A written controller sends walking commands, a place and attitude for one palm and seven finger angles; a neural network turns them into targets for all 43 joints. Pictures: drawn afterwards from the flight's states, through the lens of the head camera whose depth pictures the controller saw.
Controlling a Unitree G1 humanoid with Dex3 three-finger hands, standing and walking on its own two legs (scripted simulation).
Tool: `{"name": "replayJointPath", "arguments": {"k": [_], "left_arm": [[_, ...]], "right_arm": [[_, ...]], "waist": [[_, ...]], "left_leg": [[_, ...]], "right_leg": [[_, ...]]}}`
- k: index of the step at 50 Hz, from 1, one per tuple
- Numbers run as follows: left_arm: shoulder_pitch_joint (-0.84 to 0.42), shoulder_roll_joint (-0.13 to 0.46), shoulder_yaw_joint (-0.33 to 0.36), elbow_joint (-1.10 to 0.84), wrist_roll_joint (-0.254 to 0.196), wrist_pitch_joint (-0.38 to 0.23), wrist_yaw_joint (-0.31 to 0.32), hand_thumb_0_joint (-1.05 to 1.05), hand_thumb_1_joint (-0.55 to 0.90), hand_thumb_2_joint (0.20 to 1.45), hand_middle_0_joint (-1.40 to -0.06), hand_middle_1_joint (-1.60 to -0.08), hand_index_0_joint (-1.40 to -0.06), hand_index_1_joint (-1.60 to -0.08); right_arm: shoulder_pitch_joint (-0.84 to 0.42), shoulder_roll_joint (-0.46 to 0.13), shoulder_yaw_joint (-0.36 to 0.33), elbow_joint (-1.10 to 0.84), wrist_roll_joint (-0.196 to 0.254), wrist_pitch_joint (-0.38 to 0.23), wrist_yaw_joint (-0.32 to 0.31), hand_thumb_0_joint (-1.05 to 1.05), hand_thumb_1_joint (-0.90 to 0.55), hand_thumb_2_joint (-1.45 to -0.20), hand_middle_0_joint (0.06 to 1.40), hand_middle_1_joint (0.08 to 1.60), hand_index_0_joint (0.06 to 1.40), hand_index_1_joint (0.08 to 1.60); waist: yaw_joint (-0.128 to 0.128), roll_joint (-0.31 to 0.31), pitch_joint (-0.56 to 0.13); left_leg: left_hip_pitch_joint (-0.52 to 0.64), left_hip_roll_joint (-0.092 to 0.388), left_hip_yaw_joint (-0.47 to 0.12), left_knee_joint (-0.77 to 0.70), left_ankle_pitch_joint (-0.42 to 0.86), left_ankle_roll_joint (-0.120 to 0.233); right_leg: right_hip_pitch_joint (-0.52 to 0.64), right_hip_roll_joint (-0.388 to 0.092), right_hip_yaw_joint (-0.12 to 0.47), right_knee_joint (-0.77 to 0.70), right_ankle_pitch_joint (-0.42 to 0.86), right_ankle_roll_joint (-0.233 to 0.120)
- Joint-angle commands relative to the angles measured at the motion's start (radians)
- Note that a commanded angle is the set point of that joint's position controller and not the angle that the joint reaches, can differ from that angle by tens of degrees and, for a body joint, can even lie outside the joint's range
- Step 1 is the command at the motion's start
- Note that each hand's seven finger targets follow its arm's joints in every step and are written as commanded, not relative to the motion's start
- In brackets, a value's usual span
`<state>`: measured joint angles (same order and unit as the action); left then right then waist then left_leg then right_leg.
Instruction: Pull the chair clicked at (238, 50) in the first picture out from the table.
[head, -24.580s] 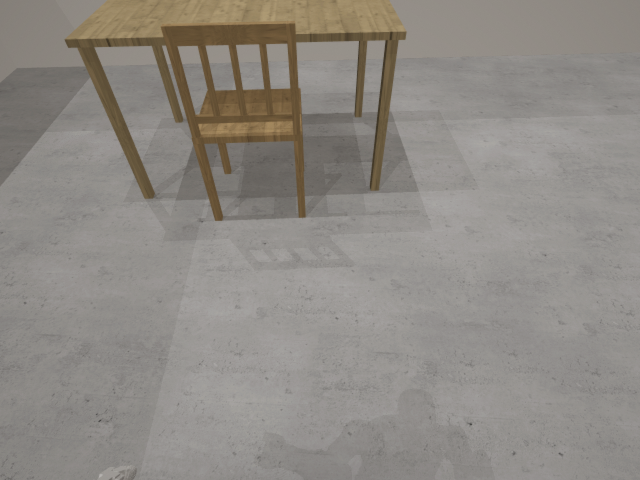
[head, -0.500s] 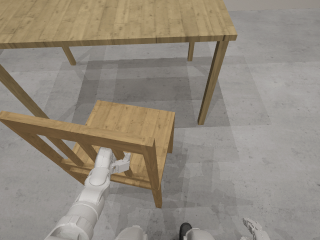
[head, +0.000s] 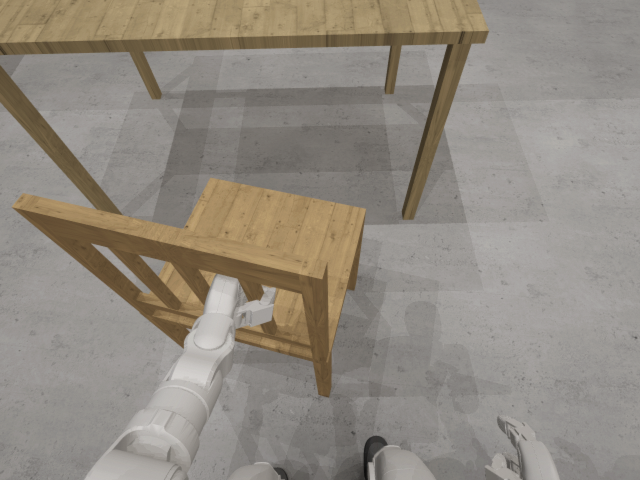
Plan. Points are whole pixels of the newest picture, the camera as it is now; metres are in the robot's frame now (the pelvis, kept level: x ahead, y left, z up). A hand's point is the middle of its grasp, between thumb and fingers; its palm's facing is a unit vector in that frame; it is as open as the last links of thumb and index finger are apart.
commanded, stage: step backward, pulling the chair out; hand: left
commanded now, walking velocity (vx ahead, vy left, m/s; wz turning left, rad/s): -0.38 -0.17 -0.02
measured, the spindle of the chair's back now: (203, 291) +0.39 +0.19 -0.12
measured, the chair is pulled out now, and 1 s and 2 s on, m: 0.40 0.56 0.59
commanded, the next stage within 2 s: stop walking, hand still on the chair in 0.92 s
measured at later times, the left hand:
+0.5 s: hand (253, 364) +0.26 +0.09 -0.06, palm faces -0.19 -0.97 -0.15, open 5.4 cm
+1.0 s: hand (242, 430) +0.18 +0.10 -0.06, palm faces -0.18 -0.97 -0.15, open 5.5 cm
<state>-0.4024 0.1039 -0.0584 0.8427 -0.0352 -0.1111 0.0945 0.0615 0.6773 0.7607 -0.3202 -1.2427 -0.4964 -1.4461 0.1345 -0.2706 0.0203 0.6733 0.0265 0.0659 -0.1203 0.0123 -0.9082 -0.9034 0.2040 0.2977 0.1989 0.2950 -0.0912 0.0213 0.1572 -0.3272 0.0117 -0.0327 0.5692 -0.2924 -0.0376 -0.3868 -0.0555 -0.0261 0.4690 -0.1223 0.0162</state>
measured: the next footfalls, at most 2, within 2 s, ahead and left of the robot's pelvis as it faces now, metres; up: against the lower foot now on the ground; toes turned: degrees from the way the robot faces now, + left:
left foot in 0.02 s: +0.04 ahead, +0.15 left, +0.00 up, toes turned -1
left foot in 0.44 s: -0.06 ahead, +0.16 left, +0.00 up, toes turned -3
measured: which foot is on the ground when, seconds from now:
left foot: up 0.00-0.00, down 0.02-0.24, up 0.26-0.42, down 0.44-1.00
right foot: down 0.00-0.46, up 0.48-0.62, down 0.64-1.00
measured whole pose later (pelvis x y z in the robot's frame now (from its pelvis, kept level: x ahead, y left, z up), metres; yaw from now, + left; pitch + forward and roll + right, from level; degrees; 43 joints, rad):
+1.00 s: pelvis -0.15 +0.03 +0.00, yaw -4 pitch +0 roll +0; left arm -0.36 0.12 -0.09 0.85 -0.05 -0.11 0.07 0.07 0.67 0.76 -0.32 -1.25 -0.50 -1.45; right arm 0.19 -0.23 0.02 0.65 0.02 0.07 -0.11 0.01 -0.91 -0.90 0.20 0.30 0.20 0.29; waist -0.04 0.02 0.13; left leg -0.32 0.04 0.01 0.55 -0.24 -0.03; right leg -0.37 -0.03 -0.03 0.53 -0.17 0.01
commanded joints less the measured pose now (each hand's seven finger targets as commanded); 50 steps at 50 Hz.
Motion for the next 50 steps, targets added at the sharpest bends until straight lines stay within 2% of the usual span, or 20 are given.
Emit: {"name": "replayJointPath", "arguments": {"k": [1,3,6,8,11,13,15,20,23,25,27,29,31,33,34,35,39,42,47,50], "left_arm": [[-0.156,0.104,-0.034,-0.281,0.013,-0.044,0.001,0.0,0.9,0.9,-0.5,-1.45,-0.5,-1.45],[-0.181,0.055,-0.065,-0.299,0.019,-0.051,-0.011,0.0,0.9,0.9,-0.5,-1.45,-0.5,-1.45],[-0.234,0.056,-0.062,-0.341,0.03,-0.067,-0.013,0.0,0.9,0.9,-0.5,-1.45,-0.5,-1.45],[-0.193,0.059,-0.047,-0.257,0.031,-0.067,-0.006,0.0,0.9,0.9,-0.5,-1.45,-0.5,-1.45],[-0.208,0.12,-0.032,-0.196,0.037,-0.082,-0.009,0.0,0.9,0.9,-0.5,-1.45,-0.5,-1.45],[-0.216,0.168,0.009,-0.144,0.023,-0.081,-0.005,0.0,0.9,0.9,-0.5,-1.45,-0.5,-1.45],[-0.205,0.15,0.008,-0.114,0.027,-0.078,-0.005,0.0,0.9,0.9,-0.5,-1.45,-0.5,-1.45],[-0.184,0.1,-0.021,-0.119,0.017,-0.067,-0.003,0.0,0.9,0.9,-0.5,-1.45,-0.5,-1.45],[-0.211,0.047,-0.068,-0.188,0.017,-0.061,-0.004,0.0,0.9,0.9,-0.5,-1.45,-0.5,-1.45],[-0.27,0.017,-0.08,-0.242,0.024,-0.08,-0.015,0.0,0.9,0.9,-0.5,-1.45,-0.5,-1.45],[-0.244,0.023,-0.065,-0.202,0.021,-0.075,-0.008,0.0,0.9,0.9,-0.5,-1.45,-0.5,-1.45],[-0.212,0.032,-0.055,-0.163,0.032,-0.084,-0.006,0.0,0.9,0.9,-0.5,-1.45,-0.5,-1.45],[-0.213,0.071,-0.037,-0.154,0.038,-0.103,-0.014,0.0,0.9,0.9,-0.5,-1.45,-0.5,-1.45],[-0.254,0.082,-0.059,-0.155,0.039,-0.13,-0.025,0.0,0.9,0.9,-0.5,-1.45,-0.5,-1.45],[-0.237,0.097,-0.043,-0.138,0.032,-0.126,-0.027,0.0,0.9,0.9,-0.5,-1.45,-0.5,-1.45],[-0.195,0.136,-0.005,-0.091,0.019,-0.099,-0.022,0.0,0.9,0.9,-0.5,-1.45,-0.5,-1.45],[-0.167,0.127,-0.002,-0.127,0.009,-0.075,-0.018,0.0,0.9,0.9,-0.5,-1.45,-0.5,-1.45],[-0.146,0.115,-0.014,-0.163,0.003,-0.063,-0.008,0.0,0.9,0.9,-0.5,-1.45,-0.5,-1.45],[-0.204,0.068,-0.041,-0.205,0.009,-0.066,-0.015,0.0,0.9,0.9,-0.5,-1.45,-0.5,-1.45],[-0.178,0.088,-0.029,-0.178,0.012,-0.068,-0.011,0.0,0.9,0.9,-0.5,-1.45,-0.5,-1.45]], "right_arm": [[0.008,-0.111,-0.054,-0.138,-0.007,0.006,-0.02,0.0,-0.9,-0.9,0.2,0.3,0.2,0.3],[0.031,-0.087,-0.06,-0.14,-0.005,0.016,-0.001,0.0,-0.9,-0.9,0.2,0.3,0.2,0.3],[0.003,-0.061,-0.049,-0.148,-0.027,0.014,0.003,0.0,-0.9,-0.9,0.2,0.3,0.2,0.3],[0.028,-0.069,-0.057,-0.126,-0.02,0.004,0.013,0.0,-0.9,-0.9,0.2,0.3,0.2,0.3],[0.079,-0.066,-0.063,-0.099,-0.007,-0.007,0.01,0.0,-0.9,-0.9,0.2,0.3,0.2,0.3],[0.044,-0.073,-0.064,-0.094,0.009,-0.015,-0.005,0.0,-0.9,-0.9,0.2,0.3,0.2,0.3],[0.016,-0.062,-0.051,-0.093,0.006,-0.024,-0.006,0.0,-0.9,-0.9,0.2,0.3,0.2,0.3],[0.045,-0.059,-0.021,-0.068,-0.002,-0.029,-0.019,0.0,-0.9,-0.9,0.2,0.3,0.2,0.3],[0.047,-0.107,-0.05,-0.108,-0.017,-0.005,-0.011,0.0,-0.9,-0.9,0.2,0.3,0.2,0.3],[0.023,-0.055,-0.039,-0.111,-0.037,-0.01,0.015,0.0,-0.9,-0.9,0.2,0.3,0.2,0.3],[0.041,-0.053,-0.047,-0.088,-0.034,-0.015,0.027,0.0,-0.9,-0.9,0.2,0.3,0.2,0.3],[0.088,-0.076,-0.059,-0.071,-0.022,-0.026,0.044,0.0,-0.9,-0.9,0.2,0.3,0.2,0.3],[0.106,-0.085,-0.058,-0.067,-0.01,-0.036,0.042,0.0,-0.9,-0.9,0.2,0.3,0.2,0.3],[0.079,-0.057,-0.042,-0.097,-0.001,-0.037,0.028,0.0,-0.9,-0.9,0.2,0.3,0.2,0.3],[0.05,-0.049,-0.034,-0.106,0.006,-0.041,0.019,0.0,-0.9,-0.9,0.2,0.3,0.2,0.3],[0.065,-0.081,-0.055,-0.088,0.011,-0.035,0.007,0.0,-0.9,-0.9,0.2,0.3,0.2,0.3],[0.031,-0.054,-0.023,-0.092,0.005,-0.036,-0.002,0.0,-0.9,-0.9,0.2,0.3,0.2,0.3],[0.044,-0.095,-0.042,-0.107,-0.007,-0.027,-0.006,0.0,-0.9,-0.9,0.2,0.3,0.2,0.3],[0.018,-0.063,-0.036,-0.126,-0.01,-0.021,0.009,0.0,-0.9,-0.9,0.2,0.3,0.2,0.3],[0.038,-0.064,-0.044,-0.129,0.0,-0.029,0.009,0.0,-0.9,-0.9,0.2,0.3,0.2,0.3]], "waist": [[0.061,0.013,-0.445],[0.055,0.037,-0.462],[0.054,0.251,-0.423],[0.07,0.184,-0.395],[0.04,-0.086,-0.451],[0.066,-0.262,-0.458],[0.092,-0.205,-0.434],[0.059,-0.168,-0.471],[0.066,0.135,-0.435],[0.055,0.256,-0.42],[0.064,0.214,-0.384],[0.062,0.143,-0.418],[0.06,0.055,-0.472],[0.043,-0.094,-0.47],[0.058,-0.121,-0.436],[0.069,-0.218,-0.467],[0.065,-0.099,-0.463],[0.072,0.063,-0.441],[0.077,0.168,-0.394],[0.077,0.057,-0.403]], "left_leg": [[0.177,0.205,-0.115,-0.168,0.507,0.093],[0.178,0.227,-0.064,-0.158,0.513,0.105],[0.114,0.274,-0.095,-0.197,0.504,0.135],[0.13,0.277,-0.089,-0.122,0.527,0.138],[0.144,0.131,0.045,0.047,0.411,0.023],[0.008,0.018,0.024,0.232,-0.164,-0.004],[-0.041,0.009,-0.038,0.346,-0.233,0.01],[0.092,0.041,0.019,-0.118,0.031,0.013],[0.181,0.276,-0.16,-0.186,0.62,0.126],[0.223,0.329,-0.198,-0.2,0.701,0.176],[0.292,0.349,-0.198,-0.131,0.863,0.199],[0.451,0.299,-0.138,-0.005,1.023,0.145],[0.393,0.23,-0.088,0.079,0.941,0.085],[0.065,0.114,0.02,0.139,0.314,0.013],[-0.024,0.071,0.003,0.163,-0.054,-0.005],[-0.033,0.046,-0.035,0.214,-0.145,0.0],[0.043,0.059,-0.022,0.002,-0.003,0.009],[0.154,0.189,-0.131,-0.155,0.499,0.085],[0.084,0.239,-0.132,-0.174,0.387,0.126],[0.072,0.19,-0.064,-0.111,0.287,0.09]], "right_leg": [[0.197,-0.021,0.003,0.075,0.178,0.001],[0.202,0.019,-0.002,0.097,0.055,0.004],[0.151,0.024,-0.003,0.222,-0.196,-0.012],[0.143,0.02,0.007,0.14,-0.176,-0.025],[0.278,-0.113,0.109,-0.062,0.493,-0.052],[0.259,-0.266,0.217,-0.134,0.429,-0.141],[0.231,-0.309,0.221,-0.154,0.323,-0.173],[0.287,-0.191,0.075,-0.02,0.332,-0.088],[0.126,0.009,-0.011,0.213,0.029,-0.002],[0.011,0.013,0.01,0.347,-0.325,-0.014],[-0.032,0.011,0.04,0.317,-0.355,-0.031],[0.018,0.013,0.016,0.044,-0.174,-0.04],[0.209,0.013,-0.003,-0.154,0.193,-0.046],[0.467,-0.174,0.133,-0.075,0.752,-0.125],[0.419,-0.262,0.162,-0.071,0.782,-0.169],[0.422,-0.285,0.183,-0.058,0.757,-0.186],[0.348,-0.226,0.098,0.008,0.524,-0.125],[0.229,-0.032,0.009,0.098,0.181,-0.016],[0.201,0.012,0.011,0.106,-0.112,-0.016],[0.223,-0.02,0.044,0.016,-0.007,-0.023]]}}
